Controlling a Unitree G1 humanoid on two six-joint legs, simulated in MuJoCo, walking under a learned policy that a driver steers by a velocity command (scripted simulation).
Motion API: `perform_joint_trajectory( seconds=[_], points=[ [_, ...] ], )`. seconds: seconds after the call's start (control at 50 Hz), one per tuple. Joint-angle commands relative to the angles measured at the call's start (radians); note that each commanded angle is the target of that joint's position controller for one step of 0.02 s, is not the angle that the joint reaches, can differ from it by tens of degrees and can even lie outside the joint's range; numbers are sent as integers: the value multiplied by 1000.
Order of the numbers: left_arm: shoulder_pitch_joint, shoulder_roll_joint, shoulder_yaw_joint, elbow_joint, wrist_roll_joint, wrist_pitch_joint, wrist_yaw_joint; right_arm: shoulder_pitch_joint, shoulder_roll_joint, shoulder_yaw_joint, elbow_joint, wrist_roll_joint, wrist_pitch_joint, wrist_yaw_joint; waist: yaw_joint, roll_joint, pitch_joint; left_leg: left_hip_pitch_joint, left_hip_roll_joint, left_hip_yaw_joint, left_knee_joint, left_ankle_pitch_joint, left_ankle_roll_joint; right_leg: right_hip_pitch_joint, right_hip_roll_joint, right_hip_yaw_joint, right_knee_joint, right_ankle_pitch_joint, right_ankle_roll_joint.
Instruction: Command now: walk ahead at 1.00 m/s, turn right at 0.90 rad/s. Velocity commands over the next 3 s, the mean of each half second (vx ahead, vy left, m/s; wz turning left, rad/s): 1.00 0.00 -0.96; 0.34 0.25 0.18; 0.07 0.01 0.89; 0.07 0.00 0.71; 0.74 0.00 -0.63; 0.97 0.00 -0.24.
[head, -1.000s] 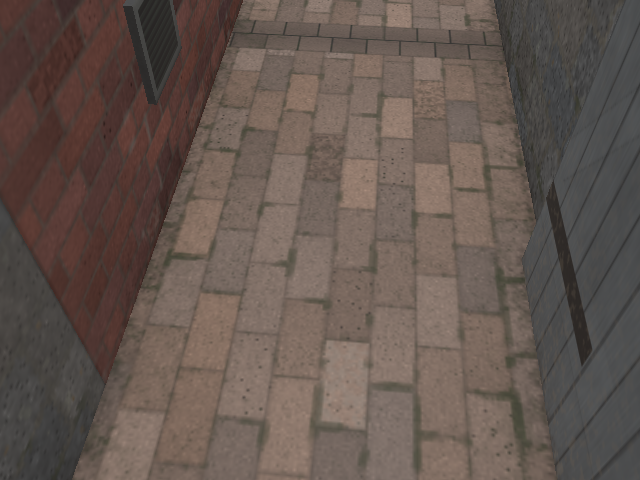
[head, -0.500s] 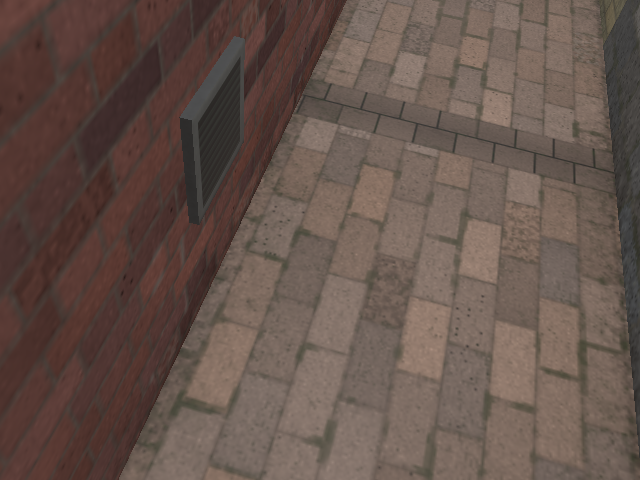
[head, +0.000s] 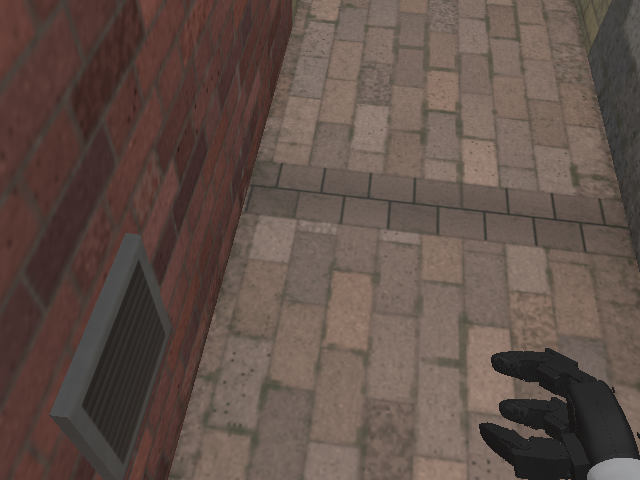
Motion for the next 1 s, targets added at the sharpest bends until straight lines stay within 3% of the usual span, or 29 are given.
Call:
perform_joint_trajectory(
  seconds=[0.02,0.06,0.08,0.1,0.12,0.14,0.16,0.22,0.26,0.38,0.44,0.46,0.48,0.5,0.52,0.54,0.56,0.6,0.62,0.68,0.76,0.8,0.88,0.9,0.92,0.94,0.96,0.98,1.0],
  points=[
    [26,120,35,-50,-2,-3,2,46,-154,-61,-3,15,-8,0,-62,-92,-37,324,-114,116,-152,53,0,-113,-185,250,-19,335,-45],
    [-4,156,49,-59,-4,1,2,128,-241,-93,14,24,-23,-18,-128,-106,-104,471,-126,99,-232,-49,11,-70,-174,235,146,499,-16],
    [-79,148,46,-83,-16,5,10,272,-283,-113,52,27,-38,-28,-229,-77,-172,665,-43,17,-275,-55,36,-163,-132,171,341,506,18],
    [-126,96,27,-129,-35,-9,14,466,-380,-150,79,-3,-56,-38,-324,45,-305,902,192,-200,-300,-323,93,-320,-106,74,621,337,40],
    [-91,-13,-3,-170,-41,2,11,549,-436,-167,117,-31,-47,-29,-299,246,-396,1082,443,-616,-396,-610,194,-609,-12,-83,886,-256,56],
    [-103,42,-8,-159,4,27,18,476,-348,-152,152,-1,-42,-19,-257,234,-338,999,460,-735,-361,-692,239,-759,-142,-108,1049,-205,16],
    [-169,67,4,-141,26,42,8,416,-230,-121,141,5,-40,-8,-254,145,-236,907,360,-529,-322,-599,209,-785,-185,-112,1073,-120,10],
    [-286,1,-11,-169,44,66,-2,472,-172,-99,212,1,-43,-6,-250,112,-46,781,218,-100,-358,-174,114,-825,-241,-138,1050,-10,46],
    [-308,-57,-25,-191,49,93,5,518,-173,-95,247,17,-61,5,-218,160,26,701,225,4,-346,79,101,-842,-258,-160,1102,-64,71],
    [-500,-27,-33,-332,42,110,-16,415,-231,-108,218,7,-103,20,-123,182,149,349,168,316,-483,228,83,-632,-243,-283,810,161,80],
    [-445,7,-16,-293,16,76,-20,445,-332,-132,219,20,-90,18,-95,159,18,409,129,398,-331,980,131,-221,-101,-433,584,88,24],
    [-310,48,5,-252,11,72,-16,477,-338,-130,222,28,-76,15,-36,166,-124,458,133,399,-105,1283,156,-24,-41,-448,602,100,2],
    [-173,53,14,-220,39,59,3,475,-408,-151,224,52,-74,22,39,228,-130,446,162,358,118,1253,148,68,-58,-382,463,44,-33],
    [-57,107,29,-170,47,58,17,467,-366,-148,239,44,-65,24,99,167,-122,275,120,319,410,787,143,298,-111,-254,305,120,-71],
    [-143,151,38,-192,68,67,48,615,-254,-149,247,-10,-32,13,-89,127,-56,26,-85,325,711,-423,135,297,-351,163,272,233,106],
    [-45,327,72,-195,23,75,102,701,-165,-130,108,1,0,52,-183,49,-326,-56,-84,133,833,-482,81,465,-694,737,149,773,45],
    [-21,276,74,-160,14,71,126,579,-199,-128,122,-10,24,70,-139,211,-279,-23,-49,45,806,-308,76,349,-629,632,90,889,18],
    [-210,139,41,-182,64,47,106,515,-168,-112,153,21,39,69,-173,41,-130,-6,-3,37,713,-188,102,88,-509,251,121,633,-101],
    [-218,118,30,-232,-19,7,86,433,-231,-134,76,11,44,55,-165,-36,-104,-17,-63,-31,837,-300,80,-43,-487,258,132,674,-120],
    [-221,58,-2,-206,-9,-3,98,471,-194,-133,76,5,65,82,-269,-36,-56,-103,-106,-110,631,-222,114,-178,-496,-18,139,685,-31],
    [-283,75,-11,-234,-9,18,152,284,-108,-96,43,-7,28,132,-238,-118,-57,71,-142,157,118,257,44,-307,-356,-316,72,621,48],
    [-239,116,-1,-224,-12,15,159,257,-95,-96,58,27,8,157,-214,-102,-78,258,-201,199,-54,463,19,-298,-353,-355,61,456,79],
    [-339,157,-1,-265,-11,29,158,486,-215,-161,114,26,-9,142,-366,-187,-163,481,-274,209,-95,268,74,-174,-398,-339,380,725,146],
    [-372,147,-8,-290,1,31,154,617,-265,-183,162,12,-15,135,-427,-130,-190,588,-295,205,-157,273,116,-198,-369,-341,635,715,187],
    [-383,73,-22,-318,31,17,142,644,-307,-190,186,28,-18,104,-414,75,-135,688,-207,70,-177,521,186,-400,-279,-315,979,25,250],
    [-97,-56,-69,-321,67,19,135,541,-424,-191,98,-50,-55,95,-262,294,-290,944,180,-568,-121,1315,394,-710,-73,-188,1470,-609,316],
    [-42,33,-62,-308,11,-12,107,492,-426,-217,70,-20,-26,66,-254,245,-621,1092,216,-682,-203,726,535,-712,-157,-11,1570,-380,263],
    [-175,124,-47,-310,-8,-26,97,427,-350,-205,13,-5,-4,40,-317,147,-551,944,155,-640,-274,232,491,-717,-192,18,1453,-258,212],
    [-299,119,-41,-332,6,-16,105,369,-303,-187,16,28,24,33,-288,8,-363,708,75,-571,-349,-61,429,-705,-221,-21,1342,-191,206]
  ],
)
